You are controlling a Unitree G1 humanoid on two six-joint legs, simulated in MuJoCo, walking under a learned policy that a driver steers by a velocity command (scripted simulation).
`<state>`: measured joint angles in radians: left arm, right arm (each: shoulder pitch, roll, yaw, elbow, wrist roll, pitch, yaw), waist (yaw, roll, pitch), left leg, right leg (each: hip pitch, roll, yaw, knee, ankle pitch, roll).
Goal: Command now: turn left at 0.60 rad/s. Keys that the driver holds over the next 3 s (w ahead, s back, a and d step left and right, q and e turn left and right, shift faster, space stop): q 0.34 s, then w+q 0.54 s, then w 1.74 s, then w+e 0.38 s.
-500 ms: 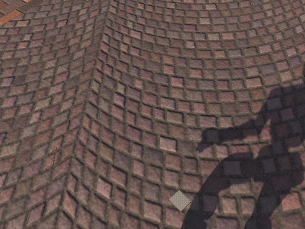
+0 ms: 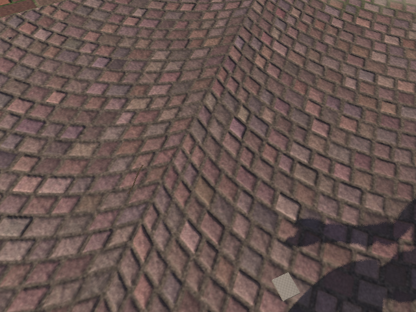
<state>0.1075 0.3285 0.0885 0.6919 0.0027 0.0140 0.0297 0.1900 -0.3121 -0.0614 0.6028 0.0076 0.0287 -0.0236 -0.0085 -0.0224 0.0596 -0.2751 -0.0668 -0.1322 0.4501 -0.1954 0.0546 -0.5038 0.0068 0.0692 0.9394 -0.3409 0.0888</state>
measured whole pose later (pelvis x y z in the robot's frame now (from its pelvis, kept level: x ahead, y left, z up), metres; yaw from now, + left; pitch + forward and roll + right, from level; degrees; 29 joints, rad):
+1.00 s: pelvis +0.15 +0.10 +0.00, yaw +34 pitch +2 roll -1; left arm 0.05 0.31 0.05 0.66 0.00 -0.10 -0.05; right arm 0.42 -0.28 -0.04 0.72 0.02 -0.05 -0.02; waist -0.07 -0.05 0.05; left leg 0.01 -0.06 -0.12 0.28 -0.32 0.06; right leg -0.64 -0.03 0.04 0.60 0.07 0.04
